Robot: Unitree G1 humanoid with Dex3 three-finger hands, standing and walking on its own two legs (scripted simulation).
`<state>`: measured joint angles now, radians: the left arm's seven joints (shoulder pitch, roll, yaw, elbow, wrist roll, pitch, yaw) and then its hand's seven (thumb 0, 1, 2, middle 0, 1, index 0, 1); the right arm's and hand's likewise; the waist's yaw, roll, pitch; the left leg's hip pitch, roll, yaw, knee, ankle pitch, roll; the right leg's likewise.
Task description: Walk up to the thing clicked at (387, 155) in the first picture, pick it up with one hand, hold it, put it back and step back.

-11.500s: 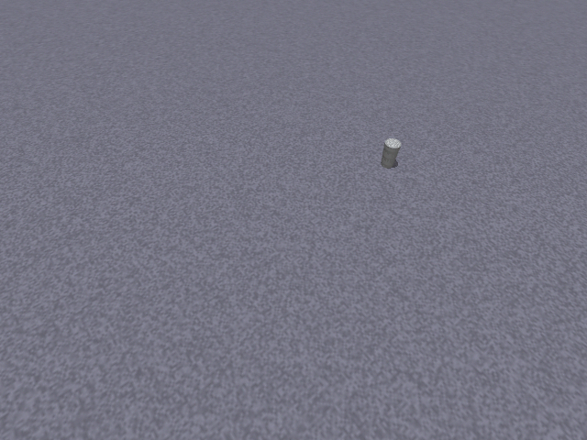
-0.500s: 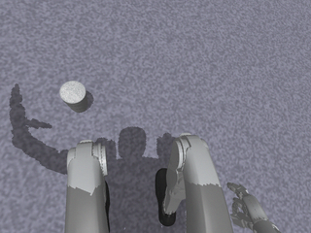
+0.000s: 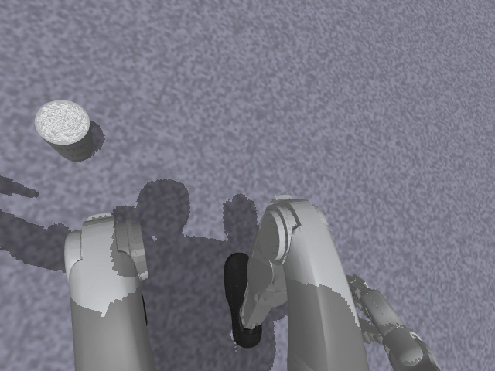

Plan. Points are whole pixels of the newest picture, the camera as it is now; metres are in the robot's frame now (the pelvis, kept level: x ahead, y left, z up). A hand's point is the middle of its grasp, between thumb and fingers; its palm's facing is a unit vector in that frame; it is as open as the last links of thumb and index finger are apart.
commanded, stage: approach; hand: left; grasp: from the side
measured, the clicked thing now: (70, 136) +0.50 +0.25 -0.27
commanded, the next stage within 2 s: close in in 0.16 s
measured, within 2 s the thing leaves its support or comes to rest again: neither
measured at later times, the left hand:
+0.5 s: hand (38, 149) +0.44 +0.28 -0.19, palm faces +0.21 -0.97 +0.08, open 17.7 cm
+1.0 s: hand (61, 149) +0.46 +0.25 -0.22, palm faces +0.22 -0.98 +0.00, open 17.2 cm
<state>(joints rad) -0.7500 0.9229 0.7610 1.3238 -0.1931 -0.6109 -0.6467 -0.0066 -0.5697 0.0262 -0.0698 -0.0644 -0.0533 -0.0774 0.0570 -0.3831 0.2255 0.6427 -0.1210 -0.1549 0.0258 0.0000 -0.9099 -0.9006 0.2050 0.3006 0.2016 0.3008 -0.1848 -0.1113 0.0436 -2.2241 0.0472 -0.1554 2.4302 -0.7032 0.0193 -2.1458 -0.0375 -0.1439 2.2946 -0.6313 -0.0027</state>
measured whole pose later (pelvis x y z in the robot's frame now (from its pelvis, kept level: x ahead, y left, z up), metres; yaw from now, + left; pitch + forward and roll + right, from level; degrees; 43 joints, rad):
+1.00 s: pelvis -0.02 +0.01 -0.05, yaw -7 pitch +12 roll -18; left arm -0.73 0.90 0.51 1.55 -0.07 -1.11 -0.07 -0.01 -0.49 0.10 -0.05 -0.07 -0.05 -0.07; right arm -0.14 -0.40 0.54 0.55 -0.38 0.00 0.12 -0.01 -0.92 -0.90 0.21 0.30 0.20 0.30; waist -0.29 -0.28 0.31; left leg -2.21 0.04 -0.36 2.66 -0.71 0.01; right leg -2.05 0.02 -0.29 2.38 -0.57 0.04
